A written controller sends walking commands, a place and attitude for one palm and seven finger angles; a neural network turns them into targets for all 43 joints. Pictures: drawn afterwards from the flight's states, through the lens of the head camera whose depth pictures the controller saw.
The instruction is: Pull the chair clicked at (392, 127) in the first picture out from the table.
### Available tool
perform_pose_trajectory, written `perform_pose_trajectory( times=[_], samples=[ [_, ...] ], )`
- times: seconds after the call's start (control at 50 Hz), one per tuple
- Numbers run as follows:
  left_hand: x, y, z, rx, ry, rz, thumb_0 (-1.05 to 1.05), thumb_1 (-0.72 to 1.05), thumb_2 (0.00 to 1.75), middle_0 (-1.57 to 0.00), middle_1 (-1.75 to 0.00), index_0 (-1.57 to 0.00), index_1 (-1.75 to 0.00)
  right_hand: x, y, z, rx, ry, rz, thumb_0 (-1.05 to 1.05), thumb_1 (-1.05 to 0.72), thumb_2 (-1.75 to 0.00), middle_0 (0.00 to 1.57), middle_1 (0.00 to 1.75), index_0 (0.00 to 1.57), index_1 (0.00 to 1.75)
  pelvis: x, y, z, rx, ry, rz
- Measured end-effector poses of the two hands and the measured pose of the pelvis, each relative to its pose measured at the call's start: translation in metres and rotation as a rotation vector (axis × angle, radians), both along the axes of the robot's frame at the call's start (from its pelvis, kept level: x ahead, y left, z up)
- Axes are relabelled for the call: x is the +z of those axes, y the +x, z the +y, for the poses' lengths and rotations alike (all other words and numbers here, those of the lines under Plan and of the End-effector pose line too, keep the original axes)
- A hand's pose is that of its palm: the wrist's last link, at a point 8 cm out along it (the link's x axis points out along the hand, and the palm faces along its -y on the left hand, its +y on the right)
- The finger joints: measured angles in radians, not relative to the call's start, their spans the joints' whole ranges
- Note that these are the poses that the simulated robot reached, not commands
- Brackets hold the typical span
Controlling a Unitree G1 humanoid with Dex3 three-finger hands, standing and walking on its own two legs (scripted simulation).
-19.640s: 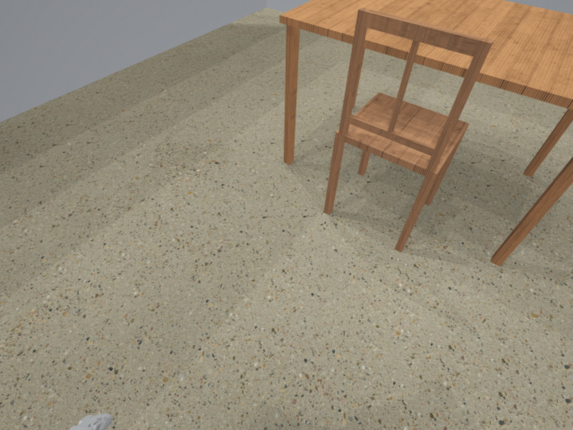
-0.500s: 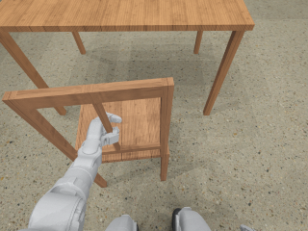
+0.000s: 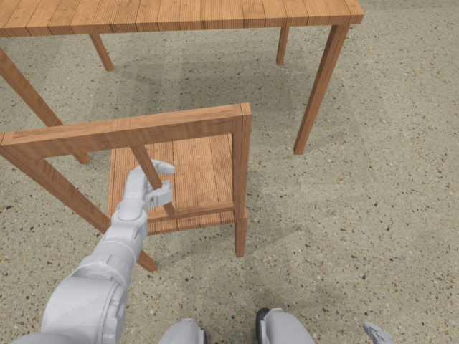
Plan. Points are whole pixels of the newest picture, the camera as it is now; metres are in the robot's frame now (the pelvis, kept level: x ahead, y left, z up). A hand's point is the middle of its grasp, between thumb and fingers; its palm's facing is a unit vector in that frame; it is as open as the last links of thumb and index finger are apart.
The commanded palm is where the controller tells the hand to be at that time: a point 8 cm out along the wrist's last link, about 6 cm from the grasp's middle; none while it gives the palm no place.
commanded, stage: step backward, pulling the chair out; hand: left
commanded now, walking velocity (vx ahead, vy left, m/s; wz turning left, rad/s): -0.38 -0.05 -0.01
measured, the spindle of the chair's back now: (156, 184) +0.42 +0.14 -0.05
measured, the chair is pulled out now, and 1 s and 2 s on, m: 0.35 0.53 0.63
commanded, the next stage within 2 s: stop walking, hand still on the chair in 1.08 s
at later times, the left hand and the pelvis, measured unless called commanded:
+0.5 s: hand (164, 231) +0.31 +0.12 -0.05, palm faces -0.03 -0.98 -0.18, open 5.0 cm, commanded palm +0.31 +0.17 -0.04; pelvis -0.08 +0.01 +0.00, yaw +0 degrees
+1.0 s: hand (153, 289) +0.21 +0.13 -0.05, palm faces -0.04 -0.98 -0.18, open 5.0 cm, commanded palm +0.22 +0.18 -0.04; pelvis -0.17 +0.02 +0.00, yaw -3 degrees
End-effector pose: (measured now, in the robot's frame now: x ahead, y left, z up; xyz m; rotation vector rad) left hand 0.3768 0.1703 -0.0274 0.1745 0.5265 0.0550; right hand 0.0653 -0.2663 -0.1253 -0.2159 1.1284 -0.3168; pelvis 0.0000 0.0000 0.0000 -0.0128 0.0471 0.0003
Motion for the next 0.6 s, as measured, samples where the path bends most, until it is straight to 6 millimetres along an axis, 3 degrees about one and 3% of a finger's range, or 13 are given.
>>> perform_pose_trajectory(
  times=[0.12, 0.32, 0.48, 0.6],
  samples=[
    [0.000, -0.015, 0.002, -0.034, -0.006, 0.001, 0.04, 0.75, 0.81, -0.28, -1.20, -0.49, -1.45, 0.011, -0.023, -0.003, -0.003, -0.048, 0.016, 0.00, -0.91, -0.90, 0.20, 0.30, 0.21, 0.30, 0.002, -0.016, 0.008, -0.021, 0.027, -0.007],
    [0.000, -0.048, -0.001, 0.007, 0.012, -0.010, 0.04, 0.73, 0.83, -0.31, -1.20, -0.49, -1.45, -0.002, -0.054, 0.002, -0.017, 0.045, -0.002, 0.00, -0.90, -0.90, 0.20, 0.30, 0.21, 0.30, 0.000, -0.045, -0.009, -0.042, -0.002, -0.024],
    [0.002, -0.076, -0.002, -0.026, -0.001, 0.013, 0.04, 0.74, 0.82, -0.28, -1.20, -0.49, -1.45, 0.006, -0.083, -0.007, 0.001, -0.038, 0.026, 0.00, -0.91, -0.90, 0.20, 0.30, 0.21, 0.30, 0.002, -0.074, 0.009, -0.002, 0.022, -0.006],
    [0.002, -0.101, 0.003, -0.046, -0.009, 0.011, 0.04, 0.75, 0.81, -0.26, -1.21, -0.50, -1.45, 0.012, -0.100, 0.005, 0.010, -0.031, 0.012, 0.00, -0.91, -0.90, 0.20, 0.30, 0.21, 0.30, 0.005, -0.091, 0.012, -0.035, 0.025, -0.014]
  ],
)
